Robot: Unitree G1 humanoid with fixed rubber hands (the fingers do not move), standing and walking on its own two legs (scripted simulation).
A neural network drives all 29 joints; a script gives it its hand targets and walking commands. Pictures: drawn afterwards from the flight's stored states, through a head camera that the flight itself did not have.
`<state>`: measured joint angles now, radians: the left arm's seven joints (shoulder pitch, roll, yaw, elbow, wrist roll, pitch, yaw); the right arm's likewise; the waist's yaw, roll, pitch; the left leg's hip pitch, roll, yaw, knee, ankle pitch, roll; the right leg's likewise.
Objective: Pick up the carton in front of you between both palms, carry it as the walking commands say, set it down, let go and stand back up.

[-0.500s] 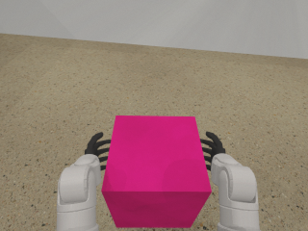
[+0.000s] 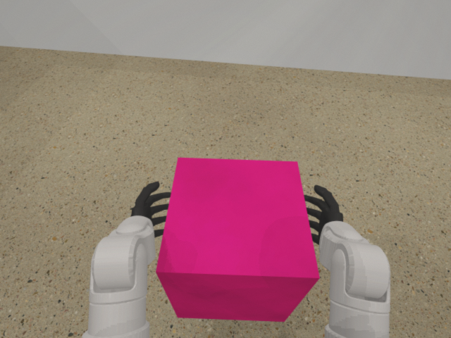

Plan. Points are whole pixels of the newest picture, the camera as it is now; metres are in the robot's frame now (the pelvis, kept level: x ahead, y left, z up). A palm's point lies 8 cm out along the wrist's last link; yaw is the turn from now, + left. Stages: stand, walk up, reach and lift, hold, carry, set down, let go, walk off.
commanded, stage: carry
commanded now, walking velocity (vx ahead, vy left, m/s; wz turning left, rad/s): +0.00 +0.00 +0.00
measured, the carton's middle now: (234, 244) +0.28 +0.00 +0.00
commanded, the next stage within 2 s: hold in 1.88 s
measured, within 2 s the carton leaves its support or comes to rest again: neither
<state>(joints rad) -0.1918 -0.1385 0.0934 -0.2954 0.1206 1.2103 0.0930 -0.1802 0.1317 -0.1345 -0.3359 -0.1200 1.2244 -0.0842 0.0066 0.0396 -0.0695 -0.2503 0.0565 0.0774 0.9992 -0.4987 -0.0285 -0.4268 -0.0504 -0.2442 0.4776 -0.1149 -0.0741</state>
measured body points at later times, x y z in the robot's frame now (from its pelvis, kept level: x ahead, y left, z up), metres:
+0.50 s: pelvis +0.16 +0.03 +0.01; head +0.14 +0.03 +0.45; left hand +0.44 +0.17 +0.08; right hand +0.44 -0.13 +0.09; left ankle +0.15 +0.13 -0.73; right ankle +0.09 -0.09 -0.73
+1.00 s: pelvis +0.15 +0.03 +0.00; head +0.11 +0.03 +0.45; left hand +0.42 +0.17 +0.05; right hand +0.42 -0.13 +0.05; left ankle +0.15 +0.13 -0.73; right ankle +0.09 -0.09 -0.73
